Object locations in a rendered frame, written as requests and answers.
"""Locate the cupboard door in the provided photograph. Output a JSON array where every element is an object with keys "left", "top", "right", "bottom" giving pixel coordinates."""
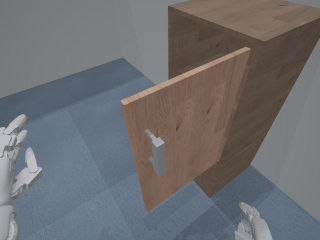
[{"left": 120, "top": 47, "right": 251, "bottom": 212}]

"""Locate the robot left forearm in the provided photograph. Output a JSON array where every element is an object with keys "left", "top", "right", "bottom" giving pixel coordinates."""
[{"left": 0, "top": 204, "right": 20, "bottom": 240}]

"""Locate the robot right hand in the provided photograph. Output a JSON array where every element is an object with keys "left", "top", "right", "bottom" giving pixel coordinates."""
[{"left": 234, "top": 202, "right": 273, "bottom": 240}]

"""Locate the robot left hand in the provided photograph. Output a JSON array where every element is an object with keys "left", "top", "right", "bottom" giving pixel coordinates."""
[{"left": 0, "top": 114, "right": 42, "bottom": 205}]

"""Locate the handle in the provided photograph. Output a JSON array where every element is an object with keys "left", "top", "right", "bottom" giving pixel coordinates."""
[{"left": 145, "top": 129, "right": 166, "bottom": 177}]

